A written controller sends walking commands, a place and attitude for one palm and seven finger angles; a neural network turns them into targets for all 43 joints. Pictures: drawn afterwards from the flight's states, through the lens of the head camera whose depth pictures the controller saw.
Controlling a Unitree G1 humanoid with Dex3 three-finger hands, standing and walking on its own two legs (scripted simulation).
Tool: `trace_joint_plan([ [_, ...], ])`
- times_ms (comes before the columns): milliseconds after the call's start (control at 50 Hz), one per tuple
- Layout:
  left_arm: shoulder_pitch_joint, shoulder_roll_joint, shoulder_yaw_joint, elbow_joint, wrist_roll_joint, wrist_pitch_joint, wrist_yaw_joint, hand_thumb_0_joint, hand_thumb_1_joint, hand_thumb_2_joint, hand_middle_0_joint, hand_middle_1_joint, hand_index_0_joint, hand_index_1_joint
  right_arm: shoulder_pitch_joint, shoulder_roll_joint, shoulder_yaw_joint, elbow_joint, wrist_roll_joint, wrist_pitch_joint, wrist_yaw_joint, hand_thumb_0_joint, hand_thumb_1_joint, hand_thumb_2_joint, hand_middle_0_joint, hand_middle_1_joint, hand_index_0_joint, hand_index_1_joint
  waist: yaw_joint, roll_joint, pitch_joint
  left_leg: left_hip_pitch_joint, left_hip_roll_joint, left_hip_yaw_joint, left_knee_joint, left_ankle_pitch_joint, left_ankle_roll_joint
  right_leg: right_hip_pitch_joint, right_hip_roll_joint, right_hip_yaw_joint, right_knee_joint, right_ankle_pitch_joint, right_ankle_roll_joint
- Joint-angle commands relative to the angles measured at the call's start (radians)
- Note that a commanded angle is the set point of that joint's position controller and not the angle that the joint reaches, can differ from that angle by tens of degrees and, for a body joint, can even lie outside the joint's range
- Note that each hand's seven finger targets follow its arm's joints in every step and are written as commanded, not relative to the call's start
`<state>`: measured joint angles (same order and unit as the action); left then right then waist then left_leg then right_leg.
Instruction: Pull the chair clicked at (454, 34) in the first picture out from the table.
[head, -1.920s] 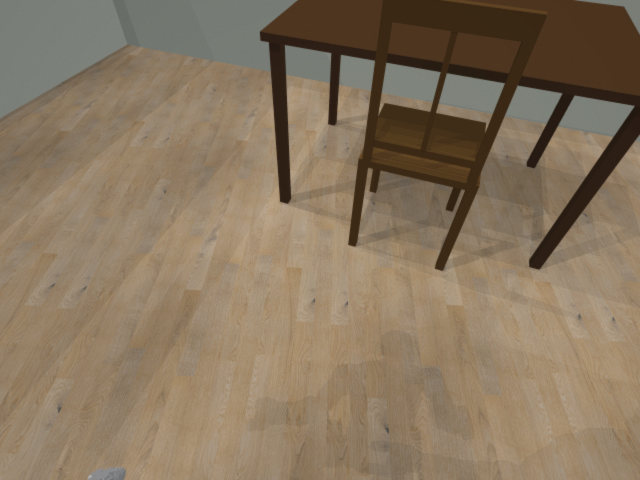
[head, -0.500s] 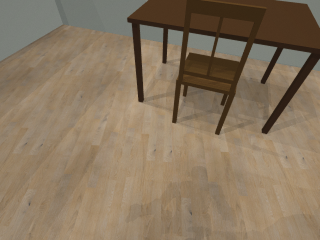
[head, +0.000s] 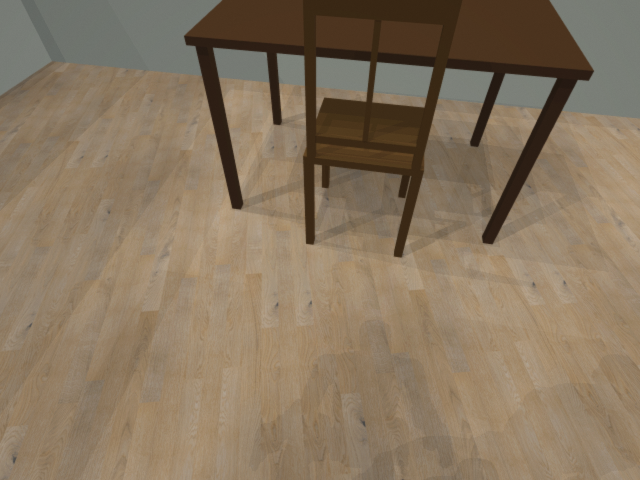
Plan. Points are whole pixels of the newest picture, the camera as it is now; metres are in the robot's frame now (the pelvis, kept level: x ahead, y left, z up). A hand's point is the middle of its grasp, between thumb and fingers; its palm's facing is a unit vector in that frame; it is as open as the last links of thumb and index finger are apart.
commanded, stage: walk to a spot facing it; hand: left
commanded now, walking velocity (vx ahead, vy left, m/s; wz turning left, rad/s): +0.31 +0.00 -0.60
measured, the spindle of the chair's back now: (370, 86) +1.11 -0.05 -0.05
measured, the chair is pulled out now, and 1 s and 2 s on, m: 0.00 0.00 0.00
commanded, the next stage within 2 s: none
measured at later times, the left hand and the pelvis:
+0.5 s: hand (160, 469) +0.16 +0.26 -0.19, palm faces -0.13 -0.97 -0.18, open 7.4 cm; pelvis +0.17 +0.06 -0.01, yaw -16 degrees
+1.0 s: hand (300, 274) +0.51 +0.09 -0.15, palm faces -0.62 -0.76 -0.20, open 7.4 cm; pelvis +0.27 +0.04 -0.01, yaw -35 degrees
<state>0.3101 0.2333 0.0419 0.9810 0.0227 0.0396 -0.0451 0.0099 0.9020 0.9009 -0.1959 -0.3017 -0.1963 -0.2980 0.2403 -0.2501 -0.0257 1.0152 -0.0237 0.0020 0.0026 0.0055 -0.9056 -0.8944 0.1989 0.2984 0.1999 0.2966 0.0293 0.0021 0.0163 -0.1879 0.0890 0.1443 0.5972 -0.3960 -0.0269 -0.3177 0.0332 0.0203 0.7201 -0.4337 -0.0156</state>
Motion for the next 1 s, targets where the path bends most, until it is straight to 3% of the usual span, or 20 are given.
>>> trace_joint_plan([
  [0,0.157,0.134,0.049,-0.043,0.008,-0.064,0.01,0.0,0.9,0.9,-0.2,-0.3,-0.2,-0.3,-0.067,-0.146,-0.046,-0.098,0.004,-0.033,-0.01,0.0,-0.9,-0.9,0.2,0.3,0.2,0.3,0.085,-0.117,0.028,-0.286,0.104,-0.019,0.244,-0.017,0.043,0.25,-0.109,0.135,-0.307,0.019,-0.06],
  [20,0.287,0.258,0.072,-0.009,0.005,-0.08,0.031,0.0,0.9,0.9,-0.2,-0.3,-0.2,-0.3,-0.141,-0.072,-0.026,-0.167,0.011,-0.042,-0.002,0.0,-0.9,-0.9,0.2,0.3,0.2,0.3,0.123,-0.425,0.031,-0.615,-0.052,0.031,0.581,-0.244,-0.015,0.388,-0.38,0.64,-0.495,0.128,-0.179],
  [40,0.315,0.236,0.064,-0.011,-0.012,-0.083,0.049,0.0,0.9,0.9,-0.2,-0.3,-0.2,-0.3,-0.203,-0.121,-0.031,-0.191,0.005,-0.051,-0.006,0.0,-0.9,-0.9,0.2,0.3,0.2,0.3,0.128,-0.257,0.028,-0.623,-0.01,-0.14,0.618,-0.155,0.002,0.357,-0.386,0.698,-0.522,0.168,-0.218],
  [60,0.269,0.217,0.06,-0.015,-0.008,-0.085,0.053,0.0,0.9,0.9,-0.2,-0.3,-0.2,-0.3,-0.234,-0.101,-0.035,-0.189,0.009,-0.058,-0.005,0.0,-0.9,-0.9,0.2,0.3,0.2,0.3,0.103,-0.132,0.063,-0.645,0.011,-0.14,0.658,-0.098,-0.001,0.337,-0.378,0.674,-0.499,0.197,-0.246],
  [100,0.173,0.152,0.04,-0.036,-0.002,-0.093,0.053,0.0,0.9,0.9,-0.2,-0.3,-0.2,-0.3,-0.188,-0.084,-0.036,-0.164,0.0,-0.057,0.001,0.0,-0.9,-0.9,0.2,0.3,0.2,0.3,0.034,-0.04,0.072,-0.581,0.046,-0.147,0.589,0.023,-0.018,0.265,-0.317,0.485,-0.469,0.28,-0.231],
  [180,0.166,0.135,0.04,-0.023,0.001,-0.107,0.054,0.0,0.9,0.9,-0.2,-0.3,-0.2,-0.3,-0.156,-0.038,-0.039,-0.16,0.005,-0.039,0.01,0.0,-0.9,-0.9,0.2,0.3,0.2,0.3,0.003,-0.078,0.034,-0.507,0.026,-0.106,0.462,0.114,-0.04,0.231,-0.241,0.327,-0.464,0.451,-0.202],
  [340,0.116,0.158,0.059,-0.027,0.006,-0.096,0.058,0.0,0.9,0.9,-0.2,-0.3,-0.2,-0.3,-0.206,-0.023,-0.041,-0.219,0.02,-0.06,0.019,0.0,-0.9,-0.9,0.2,0.3,0.2,0.3,0.004,-0.162,0.028,-0.251,-0.037,-0.076,0.093,0.146,-0.015,0.169,-0.195,0.296,-0.403,0.479,-0.143],
  [380,0.066,0.157,0.068,-0.036,0.0,-0.093,0.057,0.0,0.9,0.9,-0.2,-0.3,-0.2,-0.3,-0.042,-0.06,-0.05,-0.172,0.017,-0.07,0.0,0.0,-0.9,-0.9,0.2,0.3,0.2,0.3,-0.078,-0.119,-0.023,0.027,-0.057,-0.072,-0.071,0.203,-0.003,0.07,-0.136,0.262,-0.247,0.508,-0.107],
  [400,0.078,0.121,0.068,-0.043,-0.007,-0.093,0.05,0.0,0.9,0.9,-0.2,-0.3,-0.2,-0.3,0.109,-0.132,-0.066,-0.128,0.01,-0.075,-0.019,0.0,-0.9,-0.9,0.2,0.3,0.2,0.3,-0.13,-0.006,-0.121,0.298,0.022,-0.134,-0.107,0.198,0.016,-0.049,-0.08,0.22,-0.038,0.464,-0.077],
  [420,0.121,0.059,0.066,-0.057,-0.02,-0.088,0.035,0.0,0.9,0.9,-0.2,-0.3,-0.2,-0.3,0.243,-0.258,-0.095,-0.098,-0.007,-0.078,-0.026,0.0,-0.9,-0.9,0.2,0.3,0.2,0.3,-0.158,0.329,-0.241,0.477,0.347,-0.521,-0.182,0.164,0.109,-0.242,0.062,0.055,0.317,-0.047,-0.019],
  [440,0.111,0.058,0.062,-0.074,-0.013,-0.092,0.032,0.0,0.9,0.9,-0.2,-0.3,-0.2,-0.3,0.229,-0.254,-0.08,-0.106,0.0,-0.064,-0.02,0.0,-0.9,-0.9,0.2,0.3,0.2,0.3,-0.13,0.319,-0.216,0.355,0.463,-0.663,-0.318,0.019,0.174,-0.311,0.035,0.051,0.52,-0.171,-0.012],
  [460,0.061,0.062,0.055,-0.083,-0.006,-0.083,0.036,0.0,0.9,0.9,-0.2,-0.3,-0.2,-0.3,0.139,-0.211,-0.07,-0.132,0.005,-0.06,-0.02,0.0,-0.9,-0.9,0.2,0.3,0.2,0.3,-0.11,0.228,-0.122,0.174,0.465,-0.643,-0.374,-0.124,0.197,-0.329,-0.019,0.047,0.636,-0.128,-0.013],
  [500,0.0,0.054,0.062,-0.085,0.008,-0.069,0.013,0.0,0.9,0.9,-0.2,-0.3,-0.2,-0.3,0.019,-0.091,-0.041,-0.14,0.003,-0.07,-0.021,0.0,-0.9,-0.9,0.2,0.3,0.2,0.3,-0.048,0.163,0.052,-0.02,0.348,-0.413,-0.387,-0.028,0.156,-0.345,-0.098,0.014,0.636,0.025,0.005],
  [540,0.039,0.022,0.058,-0.069,0.009,-0.04,0.003,0.0,0.9,0.9,-0.2,-0.3,-0.2,-0.3,-0.012,-0.049,-0.032,-0.131,0.004,-0.079,-0.028,0.0,-0.9,-0.9,0.2,0.3,0.2,0.3,-0.005,0.155,0.023,-0.055,0.28,-0.192,-0.348,0.271,0.127,-0.281,-0.116,-0.016,0.582,0.105,0.029],
  [580,0.041,0.012,0.055,-0.073,0.007,-0.021,0.003,0.0,0.9,0.9,-0.2,-0.3,-0.2,-0.3,0.011,-0.044,-0.028,-0.115,0.006,-0.08,-0.033,0.0,-0.9,-0.9,0.2,0.3,0.2,0.3,0.001,0.15,-0.021,-0.05,0.258,-0.094,-0.319,0.446,0.137,-0.246,-0.118,-0.03,0.545,0.136,0.04],
  [840,-0.28,0.013,0.037,-0.18,0.007,0.005,0.01,0.0,0.9,0.9,-0.2,-0.3,-0.2,-0.3,0.157,-0.098,-0.053,-0.05,-0.006,-0.037,-0.029,0.0,-0.9,-0.9,0.2,0.3,0.2,0.3,-0.09,0.14,0.022,0.126,0.299,0.078,-0.217,0.66,0.147,-0.209,-0.103,-0.12,0.11,0.109,0.047],
  [920,-0.211,0.047,0.041,-0.176,0.005,-0.021,0.02,0.0,0.9,0.9,-0.2,-0.3,-0.2,-0.3,0.159,-0.131,-0.066,-0.057,-0.002,-0.025,-0.021,0.0,-0.9,-0.9,0.2,0.3,0.2,0.3,-0.045,0.134,-0.05,0.15,0.3,0.133,-0.012,0.821,0.091,-0.022,-0.047,-0.158,-0.106,0.12,0.003],
  [940,-0.11,0.09,0.051,-0.15,0.007,-0.037,0.027,0.0,0.9,0.9,-0.2,-0.3,-0.2,-0.3,0.158,-0.134,-0.065,-0.072,0.008,-0.024,-0.014,0.0,-0.9,-0.9,0.2,0.3,0.2,0.3,0.012,0.078,-0.114,0.04,0.288,0.162,0.183,0.774,0.042,0.188,-0.07,-0.12,-0.234,0.273,-0.025],
  [960,-0.008,0.211,0.074,-0.127,0.013,-0.054,0.045,0.0,0.9,0.9,-0.2,-0.3,-0.2,-0.3,0.167,-0.075,-0.052,-0.111,0.018,-0.017,-0.002,0.0,-0.9,-0.9,0.2,0.3,0.2,0.3,0.046,-0.186,-0.209,-0.287,0.164,0.185,0.46,0.23,-0.026,0.489,-0.314,0.216,-0.254,0.668,-0.128],
  [980,0.044,0.278,0.087,-0.106,-0.015,-0.049,0.055,0.0,0.9,0.9,-0.2,-0.3,-0.2,-0.3,0.106,-0.049,-0.044,-0.15,0.017,-0.01,-0.015,0.0,-0.9,-0.9,0.2,0.3,0.2,0.3,0.06,-0.23,-0.232,-0.444,0.044,0.059,0.688,-0.28,-0.066,0.504,-0.484,0.382,-0.252,1.138,-0.25],
])
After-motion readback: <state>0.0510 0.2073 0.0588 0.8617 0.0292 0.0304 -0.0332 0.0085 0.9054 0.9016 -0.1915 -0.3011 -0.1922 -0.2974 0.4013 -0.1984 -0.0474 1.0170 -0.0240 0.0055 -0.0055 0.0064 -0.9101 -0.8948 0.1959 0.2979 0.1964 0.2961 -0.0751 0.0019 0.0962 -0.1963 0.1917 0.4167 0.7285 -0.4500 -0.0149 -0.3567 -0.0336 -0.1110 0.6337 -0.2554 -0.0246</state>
